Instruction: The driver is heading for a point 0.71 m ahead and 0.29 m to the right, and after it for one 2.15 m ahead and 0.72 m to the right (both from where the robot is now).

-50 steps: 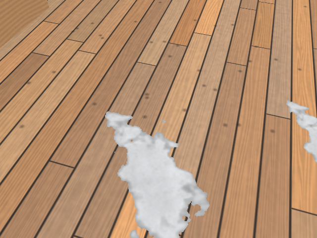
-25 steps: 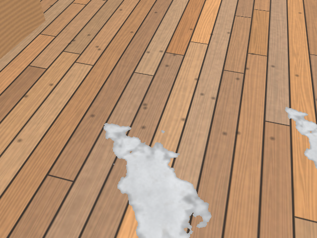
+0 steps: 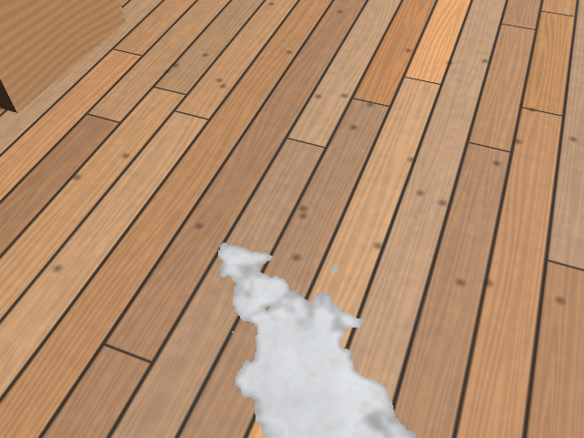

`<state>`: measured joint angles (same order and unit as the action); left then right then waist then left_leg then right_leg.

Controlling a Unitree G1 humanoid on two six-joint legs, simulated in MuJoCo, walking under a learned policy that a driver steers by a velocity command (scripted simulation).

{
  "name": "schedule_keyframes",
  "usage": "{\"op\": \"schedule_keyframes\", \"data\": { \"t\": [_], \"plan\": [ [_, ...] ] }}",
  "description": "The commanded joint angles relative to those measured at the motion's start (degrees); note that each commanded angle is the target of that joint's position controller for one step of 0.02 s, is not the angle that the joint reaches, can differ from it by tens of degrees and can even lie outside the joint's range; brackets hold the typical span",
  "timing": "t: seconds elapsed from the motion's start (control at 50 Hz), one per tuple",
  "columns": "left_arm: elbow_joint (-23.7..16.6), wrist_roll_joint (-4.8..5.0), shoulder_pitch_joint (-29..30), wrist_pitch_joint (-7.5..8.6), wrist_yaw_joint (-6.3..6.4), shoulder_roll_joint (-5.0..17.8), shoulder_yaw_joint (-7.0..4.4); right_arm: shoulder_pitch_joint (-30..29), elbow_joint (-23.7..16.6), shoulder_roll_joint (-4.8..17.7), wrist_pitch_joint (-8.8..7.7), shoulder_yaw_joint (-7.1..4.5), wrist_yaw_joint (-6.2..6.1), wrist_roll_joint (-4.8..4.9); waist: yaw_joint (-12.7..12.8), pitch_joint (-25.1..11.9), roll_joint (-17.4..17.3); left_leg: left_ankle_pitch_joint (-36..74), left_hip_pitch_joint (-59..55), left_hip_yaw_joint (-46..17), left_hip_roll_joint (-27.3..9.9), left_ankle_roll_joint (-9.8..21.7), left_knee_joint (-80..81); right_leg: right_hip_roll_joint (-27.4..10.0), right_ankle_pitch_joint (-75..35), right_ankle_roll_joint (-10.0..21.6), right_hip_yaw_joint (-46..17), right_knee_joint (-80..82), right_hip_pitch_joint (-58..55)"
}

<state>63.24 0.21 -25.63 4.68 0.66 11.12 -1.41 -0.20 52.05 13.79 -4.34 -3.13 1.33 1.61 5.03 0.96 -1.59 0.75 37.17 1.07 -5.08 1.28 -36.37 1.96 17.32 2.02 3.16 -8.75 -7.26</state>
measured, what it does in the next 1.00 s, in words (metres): walks ahead, turning right: left foot, then right foot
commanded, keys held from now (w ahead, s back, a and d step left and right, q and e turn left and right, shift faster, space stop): w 0.06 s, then w+e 0.94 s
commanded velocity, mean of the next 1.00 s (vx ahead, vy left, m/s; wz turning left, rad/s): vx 0.49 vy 0.00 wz -0.42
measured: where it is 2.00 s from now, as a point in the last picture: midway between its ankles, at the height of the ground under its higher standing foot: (486, 249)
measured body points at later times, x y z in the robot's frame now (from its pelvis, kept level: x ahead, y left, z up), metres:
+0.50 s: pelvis +0.29 +0.05 +0.00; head +0.30 +0.03 +0.45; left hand +0.47 +0.28 -0.11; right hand +0.25 -0.22 -0.14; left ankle +0.23 +0.14 -0.74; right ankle +0.44 -0.15 -0.67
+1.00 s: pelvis +0.57 -0.07 +0.01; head +0.59 -0.11 +0.46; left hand +0.74 +0.16 -0.10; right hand +0.64 -0.40 -0.09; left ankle +0.81 +0.03 -0.68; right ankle +0.50 -0.12 -0.74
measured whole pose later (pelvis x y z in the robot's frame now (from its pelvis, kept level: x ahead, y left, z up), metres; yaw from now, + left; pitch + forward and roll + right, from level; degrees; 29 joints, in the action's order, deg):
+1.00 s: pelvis +0.57 -0.07 +0.01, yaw -28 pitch +2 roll +1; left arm 46.9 1.0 -18.4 3.4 0.3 14.3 -4.7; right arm 0.8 45.5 16.3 -6.0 -3.9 -0.3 -0.3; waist 3.2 1.7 -2.1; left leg -1.4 37.9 -5.4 -5.8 -3.0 -39.8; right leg 5.8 12.4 5.1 -5.7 -19.1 8.4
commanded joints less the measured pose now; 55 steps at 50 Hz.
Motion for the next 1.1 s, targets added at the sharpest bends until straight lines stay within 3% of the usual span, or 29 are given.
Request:
{"op": "schedule_keyframes", "data": {
  "t": [0.02,0.04,0.08,0.1,0.12,0.14,0.16,0.18,0.2,0.22,0.24,0.28,0.34,0.4,0.46,0.56,0.62,0.66,0.68,0.7,0.72,0.74,0.76,0.78,0.82,0.9,0.98,1.04,1.1],
  "plan": [
    [-1.0,0.64,-2.5,-0.05,0.5,9.8,-2.13,-9.0,-5.8,2.9,-1.17,0.07,1.07,0.27,-1.3,8.2,5.8,0.7,0.9,0.5,1.2,1.6,4.5,-16.4,-22.3,7.8,-5.6,2.4,4.2],
    [-1.2,0.67,-2.0,-0.25,0.53,10.3,-2.42,-8.5,-6.0,3.6,-1.35,-0.14,1.34,0.27,-2.3,7.4,6.1,-0.8,-0.7,0.7,1.7,2.5,5.4,-17.0,-26.3,7.3,-5.2,0.6,2.4],
    [-1.9,0.48,-0.6,-0.76,0.51,11.6,-3.01,-2.7,-5.1,6.6,-1.54,-1.52,1.3,0.1,-6.3,2.1,8.1,-4.3,-11.3,2.4,4.9,4.3,5.3,-17.2,-45.9,6.1,-4.8,-7.8,0.9],
    [-2.4,0.23,0.6,-1.24,0.45,11.2,-2.85,6.6,-2.6,8.8,-1.49,-2.91,0.89,0.21,-11.2,-3.2,8.4,-4.9,-23.0,3.3,6.7,5.7,5.6,-15.2,-52.8,4.9,-3.7,-18.1,3.3],
    [-3.6,-0.25,1.7,-1.36,0.27,10.1,-2.2,17.8,0.2,11.8,-1.34,-4.16,0.21,-0.02,-15.9,-10.3,7.2,-6.0,-40.9,-2.3,1.6,8.1,3.9,-12.6,-44.0,3.1,-3.0,-32.9,14.4],
    [-4.6,-0.1,-5.8,-0.52,-0.41,2.1,-0.11,25.5,1.9,17.6,-1.19,-5.45,-0.12,-1.57,-12.8,-21.7,-6.8,-19.7,-64.1,-29.6,-15.4,16.9,8.3,-2.3,-12.8,-1.0,-1.4,-57.4,37.3],
    [-3.7,1.3,-4.4,1.02,-0.65,3.1,-0.29,25.0,2.0,13.1,-1.21,-3.84,0.02,-1.57,-13.2,-25.3,-9.8,-26.3,-62.6,-45.3,-19.3,17.5,19.7,0.5,14.3,-0.2,-10.9,-67.7,43.0],
    [-6.0,3.14,2.0,1.78,-0.59,8.4,-1.98,19.0,1.5,10.0,-1.61,-2.79,0.01,-1.06,-11.9,-14.3,-8.0,-27.4,-53.3,-36.3,-17.3,13.6,21.4,-2.9,11.7,0.9,-11.4,-71.2,48.0],
    [-7.2,3.33,5.6,1.92,-0.1,9.2,-2.26,13.3,0.4,7.4,-1.97,-1.97,0.0,-1.01,-9.9,-8.0,-4.6,-23.3,-43.4,-27.3,-15.6,11.4,22.7,-6.3,6.2,1.6,-9.5,-69.5,47.6],
    [-7.3,2.54,6.9,1.52,0.49,8.7,-2.75,9.6,0.4,5.2,-2.46,-1.35,0.3,-1.42,-7.8,-4.0,-1.9,-18.0,-34.5,-20.1,-13.4,9.7,24.7,-8.5,1.9,1.8,-8.8,-66.1,44.6],
    [-6.8,2.05,5.1,0.56,0.77,7.4,-3.18,7.7,0.7,3.6,-2.9,-0.94,0.5,-2.06,-5.4,-2.7,-3.4,-14.5,-29.0,-13.8,-11.1,8.1,26.3,-10.4,-0.9,2.0,-9.3,-63.0,40.2],
    [-6.2,2.2,2.7,-1.35,0.71,4.6,-3.25,7.7,1.8,2.8,-3.04,-0.94,0.49,-2.42,-3.6,-1.3,-4.2,-11.9,-23.9,-7.5,-9.2,7.8,28.7,-11.2,-2.1,2.3,-9.1,-60.8,36.8],
    [-8.8,1.77,7.4,-2.67,0.95,5.3,-3.85,9.3,2.9,5.2,-3.28,-1.47,-0.6,-2.64,-3.3,2.0,-2.9,-8.4,-23.0,-2.2,-9.3,8.9,31.2,-11.6,-8.0,1.4,-9.7,-56.8,42.9],
    [-10.9,1.22,12.5,-2.09,0.13,5.8,-4.19,11.9,3.3,6.4,-2.98,-1.62,-1.89,-2.97,-4.3,3.1,-1.2,-4.3,-26.9,1.7,-9.2,8.7,31.4,-10.7,-16.8,0.4,-10.2,-48.0,48.2],
    [-13.1,0.95,18.4,-1.55,-1.25,4.9,-3.59,13.8,3.1,7.7,-2.57,-1.72,-2.78,-2.63,-6.0,3.9,0.0,-1.2,-29.7,6.4,-8.8,7.7,31.7,-9.8,-22.4,0.1,-6.0,-38.5,47.7],
    [-18.3,0.96,27.6,-1.5,-3.41,3.7,-2.43,20.3,4.2,9.3,-0.6,-2.38,-3.13,-1.56,-9.2,6.2,1.1,6.9,-41.8,10.1,-11.7,7.4,27.0,-8.4,-17.8,1.6,-1.2,-30.0,51.9],
    [-20.4,1.22,26.0,-1.7,-4.46,6.1,-3.3,18.5,2.8,11.5,0.67,-3.11,-3.36,-0.97,-6.2,2.8,-2.2,32.0,-44.9,12.7,-12.4,5.8,17.9,-4.0,-9.3,4.3,3.6,-28.5,43.9],
    [-18.8,1.69,14.7,-1.86,-4.4,10.6,-5.63,16.5,1.6,13.0,1.52,-3.44,-3.58,-0.67,0.6,-4.1,-4.0,44.7,-42.4,13.9,-11.1,4.0,1.2,0.9,-6.9,7.4,5.6,-26.7,27.8],
    [-16.5,1.74,5.2,-2.06,-3.4,14.8,-7.82,15.7,0.8,12.6,1.37,-3.16,-3.57,-0.69,5.4,-9.2,-1.7,35.0,-32.9,14.4,-8.7,1.5,-13.7,1.0,-10.0,10.0,1.4,-22.3,11.4],
    [-15.6,1.7,1.8,-2.4,-2.22,21.3,-9.24,19.9,-1.7,4.8,0.14,-1.01,-2.75,-2.87,1.0,-14.0,13.0,-12.9,-8.5,12.7,-0.2,-2.1,-35.2,-13.9,-7.9,17.9,-25.3,-21.5,-9.0],
    [-17.2,0.88,1.1,-1.57,-2.47,20.6,-8.31,18.5,-4.0,4.2,-2.81,-0.12,-1.79,-1.18,0.0,-22.9,12.5,-35.5,4.1,-1.8,8.1,-2.4,-46.6,-22.3,-0.1,25.4,-52.5,-10.0,-18.3],
    [-16.9,0.19,1.4,-1.01,-2.6,16.0,-7.0,10.2,-5.9,8.2,-4.69,-1.25,-1.12,1.24,2.7,-17.3,7.1,-30.9,10.6,-6.3,4.7,-0.5,-47.0,-20.5,-3.0,21.1,-45.8,-7.2,-16.1],
    [-17.3,0.49,4.9,-0.43,-2.49,13.6,-6.37,8.6,-6.4,7.9,-5.49,-1.1,-1.07,1.47,0.8,-11.0,4.8,-25.4,11.1,-6.0,2.0,0.7,-42.5,-18.3,-7.8,18.6,-36.7,-7.6,-8.2],
    [-18.5,0.74,9.9,-0.18,-2.49,11.4,-5.7,9.1,-5.3,8.0,-5.46,-1.41,-1.56,0.12,-2.3,-7.2,0.8,-22.0,7.1,-5.9,-0.4,0.5,-37.4,-15.5,-13.4,16.7,-29.8,-7.4,1.2],
    [-20.2,0.21,14.0,-0.05,-2.04,9.2,-4.8,11.1,-5.0,8.8,-3.72,-2.33,-1.74,-1.11,-5.9,-4.9,1.7,-18.8,-1.0,-6.0,-2.6,-0.8,-31.2,-12.4,-19.8,15.3,-23.5,-5.2,12.3],
    [-20.3,0.71,11.1,0.07,-0.43,12.9,-5.62,6.3,-7.6,6.2,-1.87,-1.86,-2.14,-2.43,-5.7,-2.1,2.6,-11.3,-1.5,-3.7,-1.4,-4.6,-17.7,-9.9,-25.2,14.9,-18.1,-3.3,19.6],
    [-20.1,0.98,8.1,-0.63,0.23,13.1,-5.71,-2.2,-10.2,4.6,-2.25,-0.9,-1.54,-1.85,-2.2,-0.6,6.0,3.2,-6.0,-2.7,2.8,-4.7,1.0,-6.4,-17.3,11.1,-15.5,-4.5,22.4],
    [-19.3,1.28,5.7,-0.89,0.21,12.9,-5.71,-5.3,-11.9,6.1,-2.75,-1.1,-0.86,-1.01,-0.9,-0.5,7.3,5.1,-8.1,-3.8,4.1,-4.0,6.2,-8.2,-12.9,10.1,-19.2,-6.8,19.9],
    [-19.5,1.2,5.7,-1.43,0.75,12.7,-5.72,-3.7,-12.1,8.7,-3.67,-1.88,-0.17,-0.87,-2.5,-1.1,8.7,-0.6,-10.0,-5.4,4.0,-2.2,9.0,-10.7,-12.3,9.0,-24.3,-12.1,14.8]
  ]
}}
Keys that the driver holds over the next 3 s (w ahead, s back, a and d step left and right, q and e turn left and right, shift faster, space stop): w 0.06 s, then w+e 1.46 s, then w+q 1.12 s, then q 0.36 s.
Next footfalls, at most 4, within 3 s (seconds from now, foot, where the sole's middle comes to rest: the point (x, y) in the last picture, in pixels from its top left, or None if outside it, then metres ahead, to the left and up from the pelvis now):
0.12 left None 0.27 0.14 -0.78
0.68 right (396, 421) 0.54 -0.14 -0.78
1.16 left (369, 286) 0.90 -0.08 -0.78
1.68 right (519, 291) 0.91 -0.47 -0.78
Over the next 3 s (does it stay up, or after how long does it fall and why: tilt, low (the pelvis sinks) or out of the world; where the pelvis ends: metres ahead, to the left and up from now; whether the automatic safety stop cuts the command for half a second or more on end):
stays up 1.43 -0.66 0.01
